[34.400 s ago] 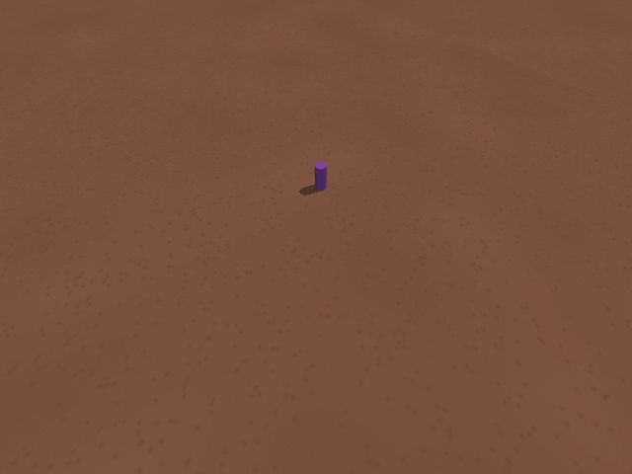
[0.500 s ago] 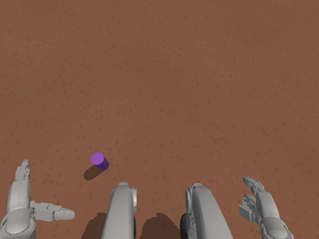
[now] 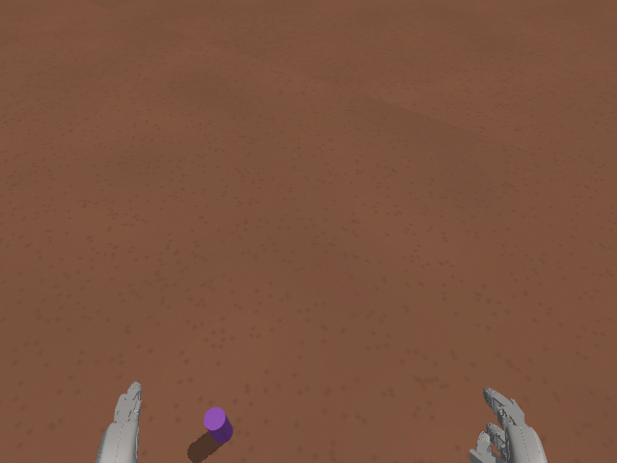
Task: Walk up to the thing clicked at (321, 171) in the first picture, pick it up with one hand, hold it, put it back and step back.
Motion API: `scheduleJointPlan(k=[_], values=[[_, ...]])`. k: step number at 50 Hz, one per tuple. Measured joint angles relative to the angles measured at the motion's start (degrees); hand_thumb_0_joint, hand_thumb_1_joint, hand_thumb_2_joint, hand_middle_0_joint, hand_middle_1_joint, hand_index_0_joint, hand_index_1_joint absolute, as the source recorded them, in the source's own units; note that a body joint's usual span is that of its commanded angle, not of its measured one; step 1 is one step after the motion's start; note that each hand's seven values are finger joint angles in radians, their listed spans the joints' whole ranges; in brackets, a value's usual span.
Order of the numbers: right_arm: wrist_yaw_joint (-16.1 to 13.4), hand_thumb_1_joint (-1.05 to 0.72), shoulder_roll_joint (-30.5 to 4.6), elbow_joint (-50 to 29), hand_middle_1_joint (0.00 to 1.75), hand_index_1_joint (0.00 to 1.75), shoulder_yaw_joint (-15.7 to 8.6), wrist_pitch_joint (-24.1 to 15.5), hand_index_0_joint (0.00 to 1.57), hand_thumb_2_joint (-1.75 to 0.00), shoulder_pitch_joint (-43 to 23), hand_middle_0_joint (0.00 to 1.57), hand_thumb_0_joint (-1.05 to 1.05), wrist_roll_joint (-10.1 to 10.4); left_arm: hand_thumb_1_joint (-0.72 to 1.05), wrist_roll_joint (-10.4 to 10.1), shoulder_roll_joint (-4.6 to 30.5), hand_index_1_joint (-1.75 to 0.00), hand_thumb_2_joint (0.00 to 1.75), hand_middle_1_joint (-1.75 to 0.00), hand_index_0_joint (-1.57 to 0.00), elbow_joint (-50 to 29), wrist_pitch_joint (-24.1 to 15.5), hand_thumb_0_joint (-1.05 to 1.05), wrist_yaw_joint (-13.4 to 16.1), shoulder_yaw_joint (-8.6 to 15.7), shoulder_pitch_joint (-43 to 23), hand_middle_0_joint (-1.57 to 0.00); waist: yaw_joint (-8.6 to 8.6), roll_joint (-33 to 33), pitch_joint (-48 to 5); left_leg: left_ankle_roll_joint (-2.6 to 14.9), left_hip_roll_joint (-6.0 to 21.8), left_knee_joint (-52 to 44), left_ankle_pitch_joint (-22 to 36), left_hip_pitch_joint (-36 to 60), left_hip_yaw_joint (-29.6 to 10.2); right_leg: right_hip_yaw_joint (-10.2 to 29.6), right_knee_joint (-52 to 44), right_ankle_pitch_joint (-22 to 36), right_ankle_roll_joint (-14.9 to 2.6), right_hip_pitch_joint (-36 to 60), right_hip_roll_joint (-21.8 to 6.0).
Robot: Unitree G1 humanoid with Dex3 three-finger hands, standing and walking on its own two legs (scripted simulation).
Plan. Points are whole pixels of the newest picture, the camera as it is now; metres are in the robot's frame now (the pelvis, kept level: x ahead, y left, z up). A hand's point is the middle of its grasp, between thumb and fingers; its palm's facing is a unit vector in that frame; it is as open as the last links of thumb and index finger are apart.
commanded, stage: home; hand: left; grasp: from the side
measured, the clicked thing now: (219, 425) +0.37 +0.25 -0.65
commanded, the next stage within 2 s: stand in 1.66 s
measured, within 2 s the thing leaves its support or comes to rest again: neither
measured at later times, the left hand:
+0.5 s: hand out of the picture +0.16 +0.18 -0.05, palm faces +0.11 -0.95 -0.28, open 17.6 cm
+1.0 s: hand out of the picture +0.15 +0.17 -0.05, palm faces +0.10 -0.95 -0.28, open 17.6 cm
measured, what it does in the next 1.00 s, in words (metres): stands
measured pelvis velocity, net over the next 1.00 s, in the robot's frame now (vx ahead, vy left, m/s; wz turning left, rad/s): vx -0.02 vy -0.01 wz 0.00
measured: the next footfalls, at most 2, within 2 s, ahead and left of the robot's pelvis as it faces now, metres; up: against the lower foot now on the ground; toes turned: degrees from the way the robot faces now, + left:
none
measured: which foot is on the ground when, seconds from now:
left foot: down 0.00-1.00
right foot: down 0.00-1.00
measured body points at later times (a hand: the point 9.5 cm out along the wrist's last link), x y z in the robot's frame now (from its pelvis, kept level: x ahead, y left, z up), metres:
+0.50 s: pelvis -0.01 +0.00 +0.01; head +0.01 +0.00 +0.46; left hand +0.15 +0.23 -0.03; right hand +0.15 -0.25 -0.06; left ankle +0.00 +0.12 -0.68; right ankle -0.01 -0.15 -0.68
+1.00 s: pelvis -0.02 -0.01 +0.01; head +0.00 +0.00 +0.46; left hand +0.14 +0.22 -0.03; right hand +0.14 -0.25 -0.06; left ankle +0.00 +0.12 -0.68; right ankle -0.01 -0.15 -0.68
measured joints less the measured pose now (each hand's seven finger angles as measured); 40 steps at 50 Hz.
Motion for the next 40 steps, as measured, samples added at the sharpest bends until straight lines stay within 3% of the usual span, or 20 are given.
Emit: scheduleJointPlan(k=[13, 40], values=[[0.91, -0.89, -0.12, 0.79, 0.3, 0.3, -0.17, -2.33, 0.2, -0.9, -1.75, 0.21, 0.02, -0.93, -0.57, 0.78, -0.26, -0.05, 0.04, -0.05, -0.05, 1.94, -0.54, -0.01, -1.51, 0.49, -0.27, -0.05, 1.12, -0.78, 3.23, -0.13, -0.22, -2.17, 1.29, 3.28, 0.06, -0.02, -1.86, 1.08, -0.09, 3.18, -0.19], [1.31, -0.9, -0.52, 2.23, 0.3, 0.3, -0.52, -3.62, 0.2, -0.9, -1.04, 0.21, 0.02, -0.91, -0.57, 0.71, -0.67, -0.05, 0.04, -0.05, -0.05, 3.83, -1.77, -0.01, -2.66, 0.71, -1.12, -0.05, 0.79, -0.7, 4.04, -0.49, 0.05, -4.09, 3.29, 4.31, 0.29, 0.23, -3.01, 2.77, -0.56, 3.68, 0.14]])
